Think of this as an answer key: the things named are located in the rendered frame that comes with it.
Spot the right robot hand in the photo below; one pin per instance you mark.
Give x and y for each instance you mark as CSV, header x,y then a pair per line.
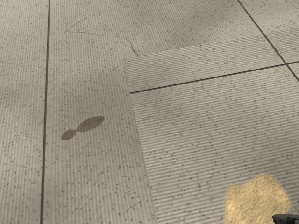
x,y
286,218

